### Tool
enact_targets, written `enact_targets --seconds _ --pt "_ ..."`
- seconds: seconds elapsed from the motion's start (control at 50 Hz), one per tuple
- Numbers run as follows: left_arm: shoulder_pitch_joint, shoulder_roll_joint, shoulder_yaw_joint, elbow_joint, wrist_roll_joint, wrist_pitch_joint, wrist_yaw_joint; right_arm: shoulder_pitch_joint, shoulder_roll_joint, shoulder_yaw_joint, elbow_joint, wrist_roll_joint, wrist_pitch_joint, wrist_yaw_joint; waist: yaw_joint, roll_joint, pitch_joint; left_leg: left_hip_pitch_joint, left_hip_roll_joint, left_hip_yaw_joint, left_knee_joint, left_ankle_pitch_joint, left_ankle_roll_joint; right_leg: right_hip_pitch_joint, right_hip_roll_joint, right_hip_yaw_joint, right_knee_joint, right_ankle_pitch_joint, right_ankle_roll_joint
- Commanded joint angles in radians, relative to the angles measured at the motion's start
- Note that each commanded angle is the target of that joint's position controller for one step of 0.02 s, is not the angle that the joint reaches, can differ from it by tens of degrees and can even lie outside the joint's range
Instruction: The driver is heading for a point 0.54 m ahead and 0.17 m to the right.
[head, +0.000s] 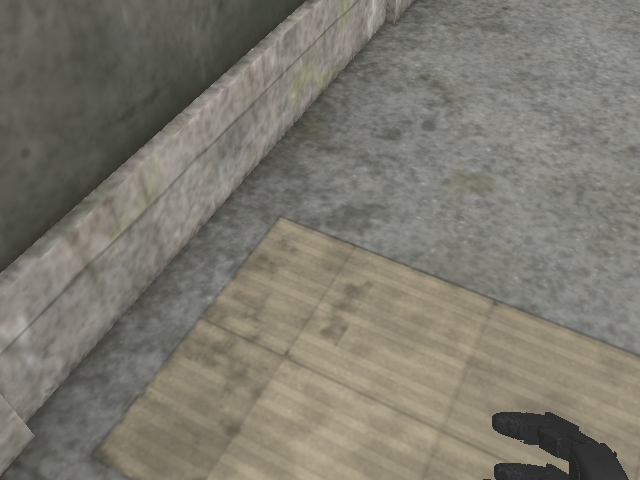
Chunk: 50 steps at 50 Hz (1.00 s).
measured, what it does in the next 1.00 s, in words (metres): walks ahead, turning right: right foot, then left foot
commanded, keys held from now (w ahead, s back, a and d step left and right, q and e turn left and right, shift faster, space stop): e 1.00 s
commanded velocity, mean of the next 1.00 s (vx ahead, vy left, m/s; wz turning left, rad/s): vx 0.11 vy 0.00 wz -0.46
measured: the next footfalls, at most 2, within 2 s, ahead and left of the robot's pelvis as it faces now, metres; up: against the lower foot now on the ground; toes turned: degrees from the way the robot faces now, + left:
right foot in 0.34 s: +0.35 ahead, -0.12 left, +0.00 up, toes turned -3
left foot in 0.78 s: +0.39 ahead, +0.09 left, +0.00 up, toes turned -27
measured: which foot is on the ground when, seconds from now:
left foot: down 0.00-0.34, up 0.36-0.76, down 0.78-1.00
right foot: up 0.00-0.32, down 0.34-0.78, up 0.80-1.00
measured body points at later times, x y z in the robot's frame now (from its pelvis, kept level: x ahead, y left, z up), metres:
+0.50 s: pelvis +0.23 -0.03 -0.03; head +0.28 -0.05 +0.41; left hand +0.46 +0.19 -0.12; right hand +0.34 -0.30 -0.16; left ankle +0.21 +0.13 -0.68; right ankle +0.31 -0.12 -0.76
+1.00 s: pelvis +0.30 +0.02 -0.02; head +0.35 +0.03 +0.43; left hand +0.56 +0.22 -0.13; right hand +0.30 -0.28 -0.11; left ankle +0.35 +0.11 -0.76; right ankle +0.21 -0.11 -0.67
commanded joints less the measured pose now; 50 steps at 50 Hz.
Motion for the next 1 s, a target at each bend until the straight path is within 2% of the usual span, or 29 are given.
enact_targets --seconds 0.02,0.04,0.06,0.08,0.1,0.12,0.14,0.18,0.24,0.28,0.32,0.34,0.36,0.38,0.4,0.44,0.48,0.52,0.6,0.64,0.7,0.76,0.78,0.8,0.82,0.84,0.88,0.92,1.0 --pt "-0.033 0.134 0.007 -0.137 -0.028 -0.060 -0.025 0.570 -0.199 -0.061 0.164 -0.034 0.023 -0.034 -0.257 0.268 -0.247 1.069 0.362 -0.270 0.405 0.857 0.272 -0.976 -0.095 0.169 0.343 0.012 0.045" --pt "-0.085 0.151 0.011 -0.159 -0.013 -0.064 -0.025 0.513 -0.173 -0.056 0.148 -0.027 0.018 -0.031 -0.248 0.084 -0.262 0.935 0.334 -0.244 0.326 0.564 0.263 -0.966 -0.137 0.167 0.142 0.164 0.039" --pt "-0.159 0.134 0.012 -0.193 -0.014 -0.057 -0.008 0.489 -0.215 -0.070 0.178 -0.005 0.013 -0.048 -0.207 0.071 -0.288 0.816 0.393 -0.381 0.254 0.206 0.305 -0.975 -0.174 0.139 0.156 0.263 0.044" --pt "-0.184 0.138 0.020 -0.199 -0.007 -0.029 0.010 0.379 -0.180 -0.057 0.160 -0.019 0.016 -0.061 -0.141 -0.074 -0.179 0.456 0.410 -0.425 0.136 0.157 0.294 -0.827 -0.198 0.111 -0.028 0.416 0.062" --pt "-0.189 0.110 0.024 -0.196 0.012 0.000 0.016 0.234 -0.092 -0.020 0.134 -0.034 0.022 -0.071 -0.050 -0.127 -0.061 0.162 0.345 -0.325 0.104 0.234 0.251 -0.649 -0.242 0.128 -0.253 0.514 0.100" --pt "-0.204 0.072 0.014 -0.202 0.016 0.011 0.015 0.200 -0.078 -0.009 0.136 -0.043 0.018 -0.070 -0.039 -0.064 -0.006 0.003 0.295 -0.230 0.073 0.313 0.220 -0.538 -0.257 0.096 -0.409 0.525 0.120" --pt "-0.251 0.070 0.011 -0.232 0.024 0.001 0.018 0.199 -0.114 -0.020 0.135 -0.043 0.015 -0.079 -0.056 -0.009 0.008 -0.036 0.251 -0.151 0.058 0.381 0.184 -0.478 -0.253 0.071 -0.566 0.581 0.126" --pt "-0.314 0.068 0.001 -0.261 0.016 -0.018 0.008 0.219 -0.164 -0.031 0.146 -0.027 0.017 -0.097 -0.079 0.067 -0.022 -0.068 0.156 -0.031 0.054 0.391 0.135 -0.300 -0.199 0.001 -0.786 0.792 0.104" --pt "-0.424 0.115 0.010 -0.328 0.029 0.000 -0.013 0.275 -0.188 -0.031 0.163 0.014 0.024 -0.112 -0.109 0.059 -0.027 0.050 0.164 0.002 0.074 0.407 0.091 -0.283 -0.147 -0.043 -0.876 0.863 0.071" --pt "-0.470 0.143 0.016 -0.375 0.032 0.005 -0.028 0.289 -0.181 -0.030 0.171 0.023 0.039 -0.124 -0.107 0.052 0.000 0.129 0.171 0.008 0.128 0.367 0.063 -0.308 -0.134 -0.052 -0.923 0.828 0.041" --pt "-0.371 0.178 0.030 -0.360 0.044 0.004 -0.045 0.269 -0.209 -0.034 0.155 0.021 0.053 -0.127 -0.049 0.023 -0.039 0.152 0.131 0.057 0.301 0.426 0.025 -0.154 -0.075 -0.101 -1.035 0.821 -0.009" --pt "-0.257 0.257 0.060 -0.346 0.044 0.003 -0.047 0.278 -0.240 -0.043 0.132 0.006 0.052 -0.130 0.001 -0.063 -0.104 0.044 0.077 0.088 0.522 0.322 -0.019 0.070 -0.098 -0.022 -1.079 1.121 -0.050" --pt "-0.221 0.385 0.084 -0.364 0.048 0.005 -0.040 0.379 -0.170 -0.020 0.103 -0.036 0.036 -0.117 -0.040 -0.372 -0.220 -0.263 -0.105 0.140 1.000 -0.538 -0.111 0.378 -0.401 0.350 -1.070 1.711 -0.245" --pt "-0.203 0.336 0.063 -0.379 0.051 0.005 -0.041 0.430 -0.156 -0.004 0.099 -0.032 0.023 -0.091 -0.041 -0.352 -0.400 -0.385 -0.144 -0.078 1.140 -0.822 -0.101 0.509 -0.503 0.573 -1.116 1.719 -0.348" --pt "-0.272 0.318 0.063 -0.410 0.048 0.007 -0.037 0.373 -0.198 -0.014 0.078 -0.013 0.031 -0.087 -0.040 -0.259 -0.348 -0.445 -0.103 -0.119 1.172 -0.778 -0.094 0.454 -0.473 0.522 -1.120 1.557 -0.316" --pt "-0.390 0.277 0.051 -0.436 0.024 0.032 -0.027 0.284 -0.190 -0.024 0.054 -0.016 0.074 -0.112 -0.102 -0.065 -0.154 -0.438 -0.053 -0.079 1.006 -0.697 -0.096 0.172 -0.373 0.387 -1.172 1.308 -0.226" --pt "-0.450 0.281 0.054 -0.469 0.032 0.055 -0.023 0.265 -0.178 -0.028 0.031 -0.016 0.108 -0.114 -0.160 -0.101 -0.093 -0.273 -0.053 -0.042 0.792 -0.633 -0.096 -0.059 -0.288 0.322 -1.227 1.154 -0.177" --pt "-0.444 0.299 0.064 -0.480 0.038 0.069 -0.011 0.240 -0.156 -0.029 0.021 -0.009 0.116 -0.109 -0.163 -0.145 -0.113 -0.197 -0.078 -0.033 0.676 -0.592 -0.108 -0.103 -0.262 0.313 -1.249 1.105 -0.177" --pt "-0.439 0.320 0.074 -0.490 0.017 0.088 0.022 0.148 -0.146 -0.031 -0.011 -0.011 0.128 -0.111 -0.153 -0.166 -0.125 -0.141 -0.085 -0.065 0.540 -0.500 -0.119 -0.138 -0.247 0.360 -1.284 0.784 -0.144" --pt "-0.432 0.321 0.075 -0.493 0.014 0.098 0.030 0.108 -0.149 -0.035 -0.030 -0.012 0.127 -0.107 -0.143 -0.190 -0.106 -0.112 -0.090 -0.070 0.486 -0.484 -0.115 -0.161 -0.232 0.396 -1.303 0.608 -0.128" --pt "-0.413 0.311 0.073 -0.496 0.018 0.105 0.036 0.080 -0.159 -0.039 -0.042 -0.004 0.109 -0.098 -0.129 -0.219 -0.082 -0.072 -0.096 -0.071 0.377 -0.512 -0.105 -0.128 -0.221 0.444 -1.299 0.569 -0.120" --pt "-0.411 0.303 0.071 -0.503 0.010 0.109 0.037 0.162 -0.183 -0.054 -0.019 0.000 0.090 -0.084 -0.174 -0.220 -0.078 0.107 -0.073 -0.043 0.114 -0.409 -0.067 -0.143 -0.178 0.453 -1.232 0.605 -0.077" --pt "-0.396 0.273 0.062 -0.506 0.009 0.109 0.036 0.213 -0.228 -0.071 -0.006 -0.012 0.089 -0.084 -0.178 -0.161 -0.098 0.245 0.036 -0.101 0.070 -0.358 -0.029 -0.238 -0.133 0.411 -1.137 0.507 -0.034" --pt "-0.369 0.239 0.055 -0.530 -0.004 0.102 0.032 0.211 -0.327 -0.091 -0.009 -0.045 0.097 -0.086 -0.139 0.132 -0.069 0.306 0.251 -0.333 0.014 -0.209 0.106 -0.428 0.019 0.206 -0.912 0.301 0.028" --pt "-0.366 0.310 0.076 -0.535 0.006 0.083 0.030 0.194 -0.294 -0.086 -0.027 -0.072 0.092 -0.085 -0.145 0.217 -0.085 0.243 0.387 -0.497 -0.023 -0.077 0.229 -0.475 0.015 0.158 -0.673 0.208 0.079" --pt "-0.339 0.369 0.095 -0.510 0.017 0.082 0.024 0.133 -0.246 -0.071 -0.054 -0.055 0.087 -0.089 -0.121 0.129 -0.069 0.210 0.374 -0.420 0.003 -0.003 0.230 -0.462 -0.028 0.146 -0.528 0.259 0.103" --pt "-0.300 0.340 0.097 -0.463 0.021 0.107 0.031 0.081 -0.188 -0.055 -0.068 -0.023 0.091 -0.093 -0.108 0.055 -0.039 0.211 0.249 -0.245 0.041 -0.004 0.149 -0.470 -0.040 0.116 -0.419 0.357 0.124" --pt "-0.307 0.290 0.082 -0.471 0.017 0.121 0.025 0.113 -0.195 -0.049 -0.056 -0.015 0.097 -0.097 -0.120 0.052 -0.017 0.199 0.218 -0.160 0.035 0.068 0.145 -0.472 -0.041 0.075 -0.344 0.408 0.141" --pt "-0.395 0.259 0.065 -0.505 -0.001 0.125 0.016 0.206 -0.230 -0.055 -0.027 -0.021 0.110 -0.101 -0.174 0.110 -0.026 0.326 0.218 -0.091 0.031 0.115 0.163 -0.501 -0.083 0.021 -0.505 0.453 0.174"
